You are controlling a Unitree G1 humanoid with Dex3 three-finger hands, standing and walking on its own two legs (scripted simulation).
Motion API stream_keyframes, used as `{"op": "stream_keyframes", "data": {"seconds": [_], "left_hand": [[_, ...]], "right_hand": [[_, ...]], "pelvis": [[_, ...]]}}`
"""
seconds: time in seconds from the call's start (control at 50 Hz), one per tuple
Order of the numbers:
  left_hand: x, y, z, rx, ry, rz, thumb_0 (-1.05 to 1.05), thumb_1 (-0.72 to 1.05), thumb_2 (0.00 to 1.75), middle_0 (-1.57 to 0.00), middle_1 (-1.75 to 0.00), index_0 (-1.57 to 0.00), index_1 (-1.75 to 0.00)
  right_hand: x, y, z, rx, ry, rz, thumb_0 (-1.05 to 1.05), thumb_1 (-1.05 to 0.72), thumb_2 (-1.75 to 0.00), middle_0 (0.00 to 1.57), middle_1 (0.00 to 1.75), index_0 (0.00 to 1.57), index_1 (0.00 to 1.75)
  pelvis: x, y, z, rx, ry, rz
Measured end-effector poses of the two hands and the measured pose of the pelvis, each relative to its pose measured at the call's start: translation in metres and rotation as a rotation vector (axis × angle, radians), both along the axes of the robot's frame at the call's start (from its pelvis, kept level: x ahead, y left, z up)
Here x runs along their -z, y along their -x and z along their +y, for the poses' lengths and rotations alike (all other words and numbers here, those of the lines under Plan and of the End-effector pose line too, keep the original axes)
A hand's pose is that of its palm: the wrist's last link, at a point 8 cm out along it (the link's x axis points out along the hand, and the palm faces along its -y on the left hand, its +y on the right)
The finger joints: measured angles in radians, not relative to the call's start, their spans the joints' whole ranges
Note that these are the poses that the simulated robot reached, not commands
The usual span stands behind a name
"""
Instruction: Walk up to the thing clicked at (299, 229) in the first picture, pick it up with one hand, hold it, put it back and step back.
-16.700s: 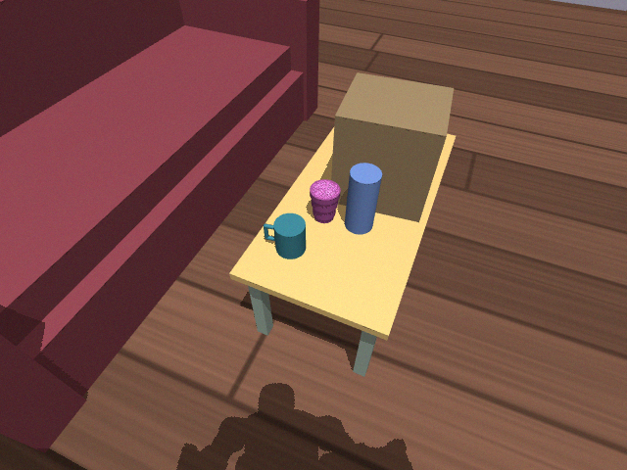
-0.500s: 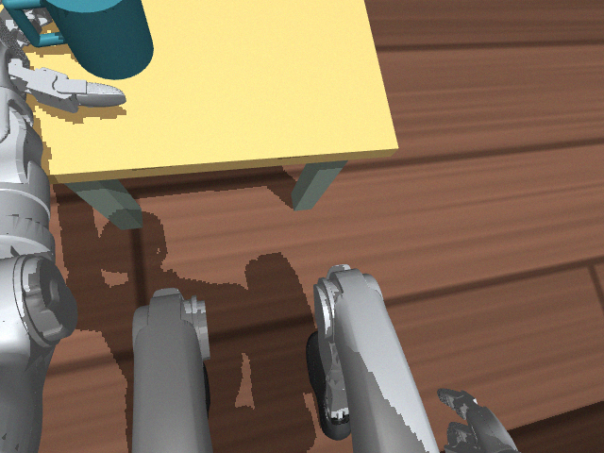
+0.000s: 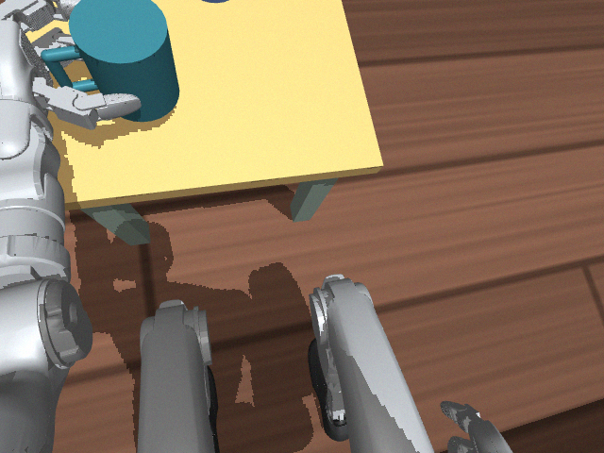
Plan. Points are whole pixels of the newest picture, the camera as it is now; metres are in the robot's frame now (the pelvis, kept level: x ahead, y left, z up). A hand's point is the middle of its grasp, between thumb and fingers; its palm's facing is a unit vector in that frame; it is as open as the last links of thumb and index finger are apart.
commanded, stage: settle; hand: left
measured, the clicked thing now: (115, 64) +0.56 +0.15 +0.02
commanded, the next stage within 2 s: lift in 0.82 s
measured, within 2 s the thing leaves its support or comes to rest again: neither
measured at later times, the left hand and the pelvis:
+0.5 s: hand (48, 9) +0.57 +0.18 +0.09, palm faces +0.07 -1.00 -0.05, open 11.1 cm; pelvis +0.01 +0.00 +0.06, yaw +0 degrees
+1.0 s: hand out of the picture +0.57 +0.19 +0.11, palm faces +0.08 -1.00 -0.04, open 11.1 cm; pelvis +0.02 +0.00 +0.09, yaw +0 degrees
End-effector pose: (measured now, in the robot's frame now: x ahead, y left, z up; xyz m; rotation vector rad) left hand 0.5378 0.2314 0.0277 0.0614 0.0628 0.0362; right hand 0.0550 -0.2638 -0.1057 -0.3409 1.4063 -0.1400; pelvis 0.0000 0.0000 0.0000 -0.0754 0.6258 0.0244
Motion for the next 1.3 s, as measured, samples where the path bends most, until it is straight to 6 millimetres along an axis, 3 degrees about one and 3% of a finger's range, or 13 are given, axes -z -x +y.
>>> {"op": "stream_keyframes", "data": {"seconds": [0.18, 0.5, 1.02, 1.3], "left_hand": [[-0.041, -0.009, 0.004, -0.047, -0.003, -0.027, -0.02, -0.6, 0.73, -0.83, -1.09, -0.84, -1.09], [-0.063, -0.006, 0.003, -0.041, 0.017, 0.006, -0.03, -0.61, 0.71, -0.81, -1.19, -0.83, -1.18], [-0.09, -0.004, 0.007, -0.046, 0.018, 0.006, -0.03, -0.61, 0.72, -0.79, -1.23, -0.8, -1.23], [-0.121, 0.023, 0.011, -0.04, 0.007, 0.022, -0.03, -0.61, 0.71, -0.8, -1.22, -0.81, -1.21]], "right_hand": [[-0.022, 0.001, -0.002, 0.02, 0.002, -0.008, 0.0, -0.91, -0.9, 0.2, 0.3, 0.2, 0.3], [-0.064, -0.003, -0.008, 0.028, 0.028, -0.013, 0.0, -0.9, -0.9, 0.2, 0.3, 0.2, 0.3], [-0.09, -0.012, 0.0, 0.026, 0.008, -0.03, 0.0, -0.9, -0.9, 0.2, 0.3, 0.2, 0.3], [-0.115, -0.015, 0.006, 0.049, -0.012, -0.062, 0.0, -0.93, -0.9, 0.2, 0.3, 0.2, 0.29]], "pelvis": [[-0.024, -0.002, -0.003, 0.005, -0.008, 0.0], [-0.061, -0.01, -0.004, 0.005, -0.008, -0.006], [-0.09, -0.017, -0.002, 0.0, -0.006, -0.021], [-0.119, -0.02, 0.0, -0.006, -0.006, -0.069]]}}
